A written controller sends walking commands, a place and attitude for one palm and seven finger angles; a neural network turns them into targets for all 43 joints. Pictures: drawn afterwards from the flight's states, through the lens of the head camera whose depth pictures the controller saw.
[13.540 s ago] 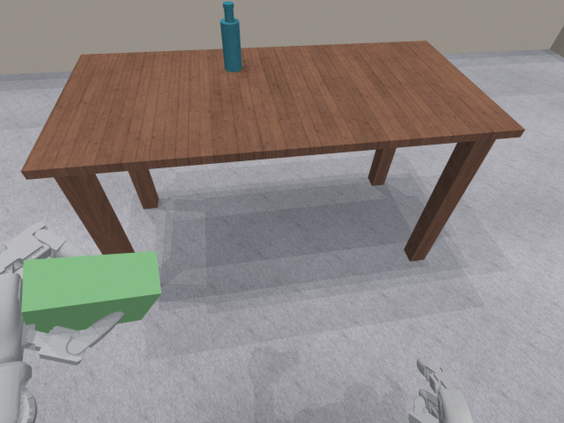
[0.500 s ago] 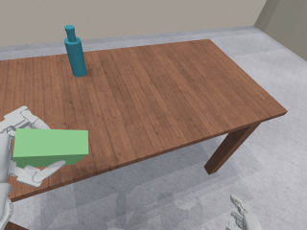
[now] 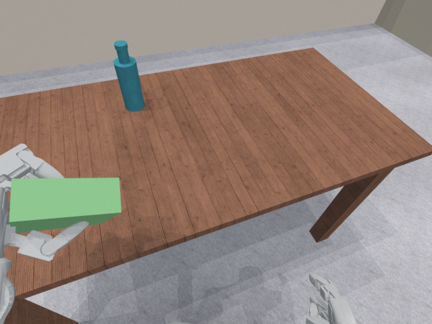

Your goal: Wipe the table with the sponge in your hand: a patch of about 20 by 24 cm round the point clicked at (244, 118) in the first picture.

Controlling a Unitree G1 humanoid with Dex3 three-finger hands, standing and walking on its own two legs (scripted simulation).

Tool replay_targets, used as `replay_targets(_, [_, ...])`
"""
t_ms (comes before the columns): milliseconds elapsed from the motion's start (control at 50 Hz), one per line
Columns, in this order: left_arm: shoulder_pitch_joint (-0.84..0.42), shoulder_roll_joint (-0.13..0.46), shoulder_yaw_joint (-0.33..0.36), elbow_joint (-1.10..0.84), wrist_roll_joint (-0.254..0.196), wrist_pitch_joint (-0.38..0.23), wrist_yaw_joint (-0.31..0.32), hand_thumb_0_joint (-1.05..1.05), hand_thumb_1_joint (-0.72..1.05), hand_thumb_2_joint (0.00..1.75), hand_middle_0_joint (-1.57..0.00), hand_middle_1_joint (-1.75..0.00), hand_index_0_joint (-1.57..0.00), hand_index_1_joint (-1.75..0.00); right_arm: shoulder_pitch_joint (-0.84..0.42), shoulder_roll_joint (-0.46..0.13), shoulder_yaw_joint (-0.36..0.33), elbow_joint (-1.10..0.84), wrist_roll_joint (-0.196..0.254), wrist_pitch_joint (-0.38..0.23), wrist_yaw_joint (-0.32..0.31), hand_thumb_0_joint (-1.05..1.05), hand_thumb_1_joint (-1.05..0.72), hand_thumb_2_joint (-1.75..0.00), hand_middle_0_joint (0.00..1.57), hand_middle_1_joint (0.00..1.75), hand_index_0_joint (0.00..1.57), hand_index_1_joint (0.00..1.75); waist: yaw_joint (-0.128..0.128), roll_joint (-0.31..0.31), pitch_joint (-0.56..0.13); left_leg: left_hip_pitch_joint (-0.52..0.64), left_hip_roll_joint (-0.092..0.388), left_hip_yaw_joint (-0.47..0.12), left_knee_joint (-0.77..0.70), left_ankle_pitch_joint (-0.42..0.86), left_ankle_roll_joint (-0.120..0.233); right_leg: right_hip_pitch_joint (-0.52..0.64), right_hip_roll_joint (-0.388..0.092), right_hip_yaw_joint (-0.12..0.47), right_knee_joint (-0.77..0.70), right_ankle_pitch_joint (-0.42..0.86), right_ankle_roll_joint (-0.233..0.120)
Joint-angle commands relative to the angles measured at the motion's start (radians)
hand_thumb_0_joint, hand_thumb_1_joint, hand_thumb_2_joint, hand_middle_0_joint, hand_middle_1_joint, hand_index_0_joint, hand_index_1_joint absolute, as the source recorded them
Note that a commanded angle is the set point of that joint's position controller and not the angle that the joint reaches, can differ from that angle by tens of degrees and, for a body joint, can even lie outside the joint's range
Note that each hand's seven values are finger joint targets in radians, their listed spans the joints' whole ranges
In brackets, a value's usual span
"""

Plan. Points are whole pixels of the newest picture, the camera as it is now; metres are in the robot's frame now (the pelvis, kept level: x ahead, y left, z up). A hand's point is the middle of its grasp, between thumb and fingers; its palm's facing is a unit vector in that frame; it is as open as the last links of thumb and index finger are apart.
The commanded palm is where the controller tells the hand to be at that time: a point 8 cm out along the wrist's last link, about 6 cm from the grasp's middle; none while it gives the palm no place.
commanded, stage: come to a stop and stand still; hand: left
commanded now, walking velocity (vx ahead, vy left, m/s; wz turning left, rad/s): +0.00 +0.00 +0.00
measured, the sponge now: (80, 204) +0.24 +0.22 +0.15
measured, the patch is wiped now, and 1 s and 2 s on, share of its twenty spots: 0.00 0.00 0.00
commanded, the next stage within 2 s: look again from close up in 1.20 s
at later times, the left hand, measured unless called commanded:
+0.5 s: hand (53, 187) +0.25 +0.26 +0.16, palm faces +0.37 -0.81 -0.45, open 9.3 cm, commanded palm +0.21 +0.28 +0.18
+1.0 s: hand (88, 185) +0.26 +0.21 +0.16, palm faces +0.37 -0.84 -0.40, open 9.3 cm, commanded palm +0.21 +0.24 +0.18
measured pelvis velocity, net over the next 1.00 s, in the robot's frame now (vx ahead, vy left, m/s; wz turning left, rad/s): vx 0.05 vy -0.04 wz -0.01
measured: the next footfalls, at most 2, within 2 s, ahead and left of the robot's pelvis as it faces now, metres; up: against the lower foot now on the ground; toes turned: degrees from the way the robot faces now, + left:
none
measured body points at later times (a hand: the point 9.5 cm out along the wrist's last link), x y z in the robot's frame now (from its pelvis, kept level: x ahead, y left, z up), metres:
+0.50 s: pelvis +0.04 +0.00 +0.00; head +0.07 +0.01 +0.45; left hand +0.23 +0.30 +0.19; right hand +0.22 -0.22 -0.08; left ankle +0.06 +0.05 -0.74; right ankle +0.03 -0.10 -0.74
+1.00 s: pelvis +0.05 -0.04 +0.01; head +0.05 -0.03 +0.46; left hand +0.24 +0.26 +0.18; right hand +0.23 -0.27 -0.06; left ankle +0.06 +0.05 -0.74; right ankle +0.03 -0.10 -0.74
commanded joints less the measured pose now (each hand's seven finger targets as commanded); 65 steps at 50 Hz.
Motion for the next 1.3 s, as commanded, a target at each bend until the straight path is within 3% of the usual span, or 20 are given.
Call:
replay_targets(0, [-0.019, 0.113, 0.071, -0.148, -0.039, -0.049, 0.021, 0.00, 0.10, 1.30, -1.20, -1.60, -1.20, -1.60, -0.073, -0.161, -0.089, -0.157, 0.019, -0.049, -0.018, 0.00, -0.90, -0.90, 0.20, 0.30, 0.20, 0.30, -0.019, -0.099, -0.183, 0.149, 0.068, -0.117, 0.071, -0.138, -0.063, -0.147, -0.237, 0.253, -0.139, -0.108, -0.115])
replay_targets(20, [-0.014, 0.113, 0.070, -0.145, -0.047, -0.044, 0.023, 0.00, 0.10, 1.30, -1.20, -1.60, -1.20, -1.60, -0.078, -0.155, -0.084, -0.153, 0.023, -0.038, -0.021, 0.00, -0.90, -0.90, 0.20, 0.30, 0.20, 0.30, -0.025, -0.066, -0.167, 0.171, 0.070, -0.115, 0.091, -0.114, -0.058, -0.210, -0.254, 0.255, -0.130, -0.107, -0.122])
replay_targets(60, [-0.027, 0.105, 0.063, -0.138, -0.054, -0.039, 0.026, 0.00, 0.10, 1.30, -1.20, -1.60, -1.20, -1.60, -0.082, -0.147, -0.072, -0.146, 0.022, -0.025, -0.025, 0.00, -0.90, -0.90, 0.20, 0.30, 0.20, 0.30, -0.032, 0.024, -0.183, 0.178, 0.105, -0.154, -0.026, -0.056, -0.067, -0.182, -0.188, 0.176, -0.018, -0.054, -0.083])
replay_targets(120, [-0.105, 0.145, 0.074, -0.156, -0.043, -0.040, 0.030, 0.00, 0.10, 1.30, -1.20, -1.60, -1.20, -1.60, -0.115, -0.149, -0.066, -0.153, 0.016, -0.023, -0.043, 0.00, -0.90, -0.90, 0.20, 0.30, 0.20, 0.30, -0.019, 0.134, -0.132, 0.122, 0.214, -0.360, -0.291, -0.187, -0.072, -0.151, -0.050, 0.072, 0.142, -0.117, 0.003])
replay_targets(160, [-0.156, 0.174, 0.078, -0.217, -0.039, -0.046, 0.033, 0.00, 0.10, 1.30, -1.20, -1.60, -1.20, -1.60, -0.129, -0.131, -0.061, -0.155, -0.002, -0.033, -0.050, 0.00, -0.90, -0.90, 0.20, 0.30, 0.20, 0.30, -0.014, 0.189, -0.117, 0.192, 0.237, -0.400, -0.372, -0.103, -0.116, -0.210, -0.042, 0.077, 0.244, -0.201, 0.005])
replay_targets(200, [-0.126, 0.181, 0.080, -0.256, -0.036, -0.046, 0.035, 0.00, 0.10, 1.30, -1.20, -1.60, -1.20, -1.60, -0.118, -0.133, -0.069, -0.165, -0.014, -0.042, -0.047, 0.00, -0.90, -0.90, 0.20, 0.30, 0.20, 0.30, 0.005, 0.169, -0.142, 0.228, 0.221, -0.313, -0.347, 0.087, -0.152, -0.165, -0.056, 0.060, 0.165, -0.193, -0.001])
replay_targets(260, [-0.020, 0.165, 0.085, -0.262, -0.036, -0.043, 0.031, 0.00, 0.10, 1.30, -1.20, -1.60, -1.20, -1.60, -0.106, -0.136, -0.068, -0.177, -0.004, -0.049, -0.036, 0.00, -0.90, -0.90, 0.20, 0.30, 0.20, 0.30, 0.012, 0.131, -0.193, 0.224, 0.175, -0.199, -0.227, 0.275, -0.150, -0.030, -0.059, 0.027, -0.043, -0.037, -0.009])
replay_targets(300, [-0.001, 0.175, 0.103, -0.260, -0.042, -0.046, 0.026, 0.00, 0.10, 1.30, -1.20, -1.60, -1.20, -1.60, -0.108, -0.146, -0.074, -0.185, 0.002, -0.037, -0.033, 0.00, -0.90, -0.90, 0.20, 0.30, 0.20, 0.30, 0.010, 0.089, -0.217, 0.146, 0.152, -0.163, -0.151, 0.228, -0.161, 0.087, -0.082, 0.026, -0.108, 0.076, -0.030])
replay_targets(340, [0.053, 0.188, 0.134, -0.223, -0.046, -0.045, 0.026, 0.00, 0.10, 1.30, -1.20, -1.60, -1.20, -1.60, -0.106, -0.141, -0.072, -0.182, 0.014, -0.029, -0.032, 0.00, -0.90, -0.90, 0.20, 0.30, 0.20, 0.30, 0.005, 0.022, -0.237, 0.119, 0.131, -0.149, -0.122, 0.103, -0.148, 0.100, -0.121, 0.058, -0.081, 0.091, -0.053])
replay_targets(360, [0.083, 0.142, 0.108, -0.190, -0.057, -0.037, 0.024, 0.00, 0.10, 1.30, -1.20, -1.60, -1.20, -1.60, -0.083, -0.144, -0.080, -0.178, 0.017, -0.023, -0.035, 0.00, -0.90, -0.90, 0.20, 0.30, 0.20, 0.30, -0.004, -0.011, -0.243, 0.132, 0.121, -0.155, -0.101, 0.101, -0.148, 0.070, -0.140, 0.078, -0.048, 0.099, -0.069])
replay_targets(380, [0.081, 0.155, 0.118, -0.188, -0.060, -0.032, 0.028, 0.00, 0.10, 1.30, -1.20, -1.60, -1.20, -1.60, -0.079, -0.153, -0.085, -0.178, 0.020, -0.015, -0.039, 0.00, -0.90, -0.90, 0.20, 0.30, 0.20, 0.30, -0.009, -0.012, -0.254, 0.154, 0.118, -0.154, -0.088, 0.133, -0.136, 0.033, -0.152, 0.108, -0.025, 0.113, -0.072])
replay_targets(460, [-0.011, 0.139, 0.080, -0.168, -0.062, -0.025, 0.028, 0.00, 0.10, 1.30, -1.20, -1.60, -1.20, -1.60, -0.104, -0.144, -0.066, -0.162, 0.016, -0.005, -0.051, 0.00, -0.90, -0.90, 0.20, 0.30, 0.20, 0.30, -0.010, 0.086, -0.232, 0.206, 0.169, -0.201, -0.170, 0.242, -0.114, -0.039, -0.105, 0.075, 0.039, 0.074, -0.013])
replay_targets(560, [-0.133, 0.128, 0.018, -0.192, -0.050, -0.020, 0.026, 0.00, 0.10, 1.30, -1.20, -1.60, -1.20, -1.60, -0.128, -0.137, -0.050, -0.161, 0.009, -0.016, -0.061, 0.00, -0.90, -0.90, 0.20, 0.30, 0.20, 0.30, -0.002, 0.064, -0.193, 0.193, 0.171, -0.203, -0.180, 0.250, -0.113, -0.012, -0.114, 0.092, -0.025, 0.093, -0.012])
replay_targets(620, [-0.129, 0.152, 0.032, -0.202, -0.049, -0.015, 0.034, 0.00, 0.10, 1.30, -1.20, -1.60, -1.20, -1.60, -0.128, -0.139, -0.062, -0.170, 0.015, -0.018, -0.059, 0.00, -0.90, -0.90, 0.20, 0.30, 0.20, 0.30, -0.002, 0.027, -0.202, 0.159, 0.148, -0.186, -0.141, 0.212, -0.093, 0.033, -0.155, 0.154, -0.058, 0.153, -0.031])
replay_targets(660, [-0.089, 0.135, 0.034, -0.210, -0.057, -0.022, 0.034, 0.00, 0.10, 1.30, -1.20, -1.60, -1.20, -1.60, -0.134, -0.137, -0.052, -0.168, 0.011, -0.016, -0.056, 0.00, -0.90, -0.90, 0.20, 0.30, 0.20, 0.30, 0.000, 0.046, -0.209, 0.161, 0.138, -0.179, -0.131, 0.209, -0.086, 0.030, -0.161, 0.162, -0.068, 0.164, -0.037])
replay_targets(740, [-0.017, 0.189, 0.103, -0.201, -0.064, -0.020, 0.041, 0.00, 0.10, 1.30, -1.20, -1.60, -1.20, -1.60, -0.137, -0.136, -0.061, -0.172, 0.022, -0.007, -0.055, 0.00, -0.90, -0.90, 0.20, 0.30, 0.20, 0.30, -0.007, 0.070, -0.225, 0.141, 0.133, -0.178, -0.113, 0.213, -0.069, 0.050, -0.184, 0.191, -0.080, 0.201, -0.039])
replay_targets(920, [0.009, 0.157, 0.076, -0.174, -0.084, -0.017, 0.032, 0.00, 0.10, 1.30, -1.20, -1.60, -1.20, -1.60, -0.135, -0.145, -0.061, -0.189, 0.029, 0.012, -0.061, 0.00, -0.90, -0.90, 0.20, 0.30, 0.20, 0.30, -0.010, 0.016, -0.247, 0.155, 0.135, -0.152, -0.084, 0.236, -0.033, 0.056, -0.195, 0.197, -0.088, 0.318, 0.006])
replay_targets(1100, [-0.075, 0.153, 0.044, -0.154, -0.072, -0.011, 0.040, 0.00, 0.10, 1.30, -1.20, -1.60, -1.20, -1.60, -0.140, -0.150, -0.058, -0.170, 0.022, 0.008, -0.063, 0.00, -0.90, -0.90, 0.20, 0.30, 0.20, 0.30, -0.005, 0.006, -0.168, 0.128, 0.119, -0.152, -0.094, 0.057, -0.021, -0.030, -0.200, 0.227, -0.159, 0.116, 0.023])
replay_targets(1140, [-0.071, 0.184, 0.070, -0.181, -0.069, -0.009, 0.046, 0.00, 0.10, 1.30, -1.20, -1.60, -1.20, -1.60, -0.148, -0.146, -0.061, -0.166, 0.027, 0.006, -0.065, 0.00, -0.90, -0.90, 0.20, 0.30, 0.20, 0.30, -0.007, 0.034, -0.170, 0.137, 0.118, -0.157, -0.097, 0.041, -0.021, -0.034, -0.205, 0.232, -0.163, 0.099, 0.020])
replay_targets(1280, [-0.025, 0.167, 0.065, -0.187, -0.072, -0.014, 0.041, 0.00, 0.10, 1.30, -1.20, -1.60, -1.20, -1.60, -0.143, -0.142, -0.058, -0.180, 0.024, 0.003, -0.061, 0.00, -0.90, -0.90, 0.20, 0.30, 0.20, 0.30, -0.003, 0.033, -0.189, 0.129, 0.132, -0.171, -0.131, 0.049, -0.021, -0.002, -0.184, 0.205, -0.140, 0.095, 0.018])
